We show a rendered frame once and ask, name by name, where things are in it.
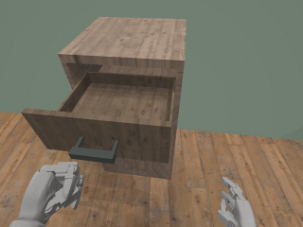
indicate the drawer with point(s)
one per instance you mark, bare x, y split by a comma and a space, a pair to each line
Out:
135, 110

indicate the right robot hand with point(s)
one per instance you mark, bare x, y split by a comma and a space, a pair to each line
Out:
241, 213

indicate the left robot hand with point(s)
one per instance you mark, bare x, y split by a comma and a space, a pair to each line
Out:
62, 180

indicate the cabinet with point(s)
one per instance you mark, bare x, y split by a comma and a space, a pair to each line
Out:
135, 46

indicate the handle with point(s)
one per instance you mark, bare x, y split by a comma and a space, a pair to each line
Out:
93, 155

